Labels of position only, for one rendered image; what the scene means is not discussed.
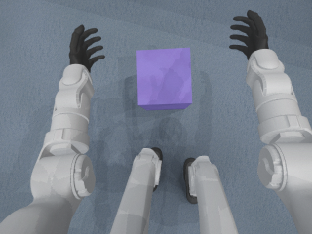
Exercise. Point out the robot right shin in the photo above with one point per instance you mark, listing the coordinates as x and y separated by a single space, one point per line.
202 159

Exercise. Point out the left robot upper arm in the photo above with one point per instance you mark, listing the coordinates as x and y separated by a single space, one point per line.
59 184

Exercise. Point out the robot right thigh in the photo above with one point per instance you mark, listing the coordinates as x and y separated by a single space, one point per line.
215 216

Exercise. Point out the robot right hand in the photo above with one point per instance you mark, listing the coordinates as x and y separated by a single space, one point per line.
256 39

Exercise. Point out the carton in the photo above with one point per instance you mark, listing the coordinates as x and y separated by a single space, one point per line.
164 79

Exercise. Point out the right robot forearm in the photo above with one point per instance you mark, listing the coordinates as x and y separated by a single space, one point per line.
279 116

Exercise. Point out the robot left hand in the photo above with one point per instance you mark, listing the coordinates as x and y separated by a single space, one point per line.
78 47

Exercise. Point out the right robot upper arm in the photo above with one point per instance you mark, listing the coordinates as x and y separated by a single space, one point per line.
286 168

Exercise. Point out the left robot forearm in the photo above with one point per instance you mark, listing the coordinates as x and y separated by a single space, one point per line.
71 115

